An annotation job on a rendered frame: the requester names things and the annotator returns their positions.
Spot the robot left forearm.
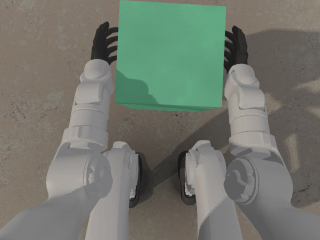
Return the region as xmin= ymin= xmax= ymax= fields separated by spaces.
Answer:
xmin=46 ymin=59 xmax=115 ymax=188

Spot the robot right hand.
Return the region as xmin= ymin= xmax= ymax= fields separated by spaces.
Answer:
xmin=223 ymin=25 xmax=249 ymax=74

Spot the robot left hand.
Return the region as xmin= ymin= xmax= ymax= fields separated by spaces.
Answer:
xmin=91 ymin=21 xmax=119 ymax=65

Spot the robot right forearm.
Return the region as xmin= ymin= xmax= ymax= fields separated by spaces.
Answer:
xmin=223 ymin=64 xmax=288 ymax=170

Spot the right robot foot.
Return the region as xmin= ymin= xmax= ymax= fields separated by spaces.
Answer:
xmin=177 ymin=151 xmax=196 ymax=205

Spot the carton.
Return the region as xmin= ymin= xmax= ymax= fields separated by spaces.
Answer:
xmin=115 ymin=0 xmax=226 ymax=112

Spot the left robot thigh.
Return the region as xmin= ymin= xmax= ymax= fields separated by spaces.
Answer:
xmin=85 ymin=148 xmax=139 ymax=240

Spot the right robot upper arm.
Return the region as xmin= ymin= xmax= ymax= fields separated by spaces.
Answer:
xmin=223 ymin=156 xmax=320 ymax=240

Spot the left robot upper arm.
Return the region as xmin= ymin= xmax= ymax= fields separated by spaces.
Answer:
xmin=0 ymin=152 xmax=113 ymax=240

